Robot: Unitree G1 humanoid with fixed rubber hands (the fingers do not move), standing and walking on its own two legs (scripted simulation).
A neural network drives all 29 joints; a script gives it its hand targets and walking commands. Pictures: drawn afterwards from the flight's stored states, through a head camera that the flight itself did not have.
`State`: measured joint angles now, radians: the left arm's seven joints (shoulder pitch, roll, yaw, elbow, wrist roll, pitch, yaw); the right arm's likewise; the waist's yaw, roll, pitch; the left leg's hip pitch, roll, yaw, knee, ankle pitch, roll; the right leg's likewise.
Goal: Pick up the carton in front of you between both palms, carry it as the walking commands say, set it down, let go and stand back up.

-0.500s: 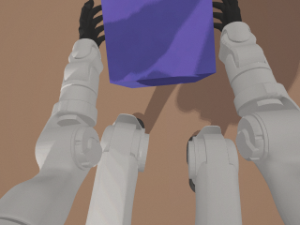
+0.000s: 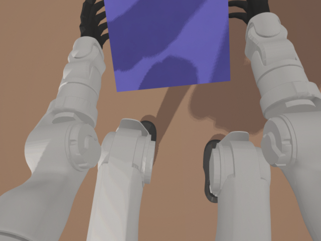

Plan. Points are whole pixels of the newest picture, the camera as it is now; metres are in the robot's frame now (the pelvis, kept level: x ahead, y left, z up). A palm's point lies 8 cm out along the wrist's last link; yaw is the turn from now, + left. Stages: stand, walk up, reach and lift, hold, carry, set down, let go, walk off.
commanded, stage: set down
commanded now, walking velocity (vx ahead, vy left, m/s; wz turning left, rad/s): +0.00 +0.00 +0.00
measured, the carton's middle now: (171, 42) +0.50 +0.06 -0.25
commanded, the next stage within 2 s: let go in 1.28 s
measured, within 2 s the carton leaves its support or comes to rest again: neither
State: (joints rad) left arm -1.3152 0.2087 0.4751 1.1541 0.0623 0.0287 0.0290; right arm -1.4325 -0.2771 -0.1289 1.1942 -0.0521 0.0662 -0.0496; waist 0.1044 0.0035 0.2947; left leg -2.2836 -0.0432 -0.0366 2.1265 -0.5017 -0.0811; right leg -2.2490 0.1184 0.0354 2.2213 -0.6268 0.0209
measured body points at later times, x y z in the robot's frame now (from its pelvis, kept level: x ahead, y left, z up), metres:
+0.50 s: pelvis +0.00 +0.01 +0.04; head +0.34 +0.02 +0.33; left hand +0.49 +0.25 -0.10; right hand +0.57 -0.12 -0.10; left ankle +0.13 +0.13 -0.34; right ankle +0.09 -0.11 -0.34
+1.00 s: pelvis +0.02 +0.01 +0.16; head +0.33 +0.01 +0.48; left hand +0.50 +0.26 +0.05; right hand +0.57 -0.14 +0.05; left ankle +0.13 +0.13 -0.34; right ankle +0.09 -0.11 -0.34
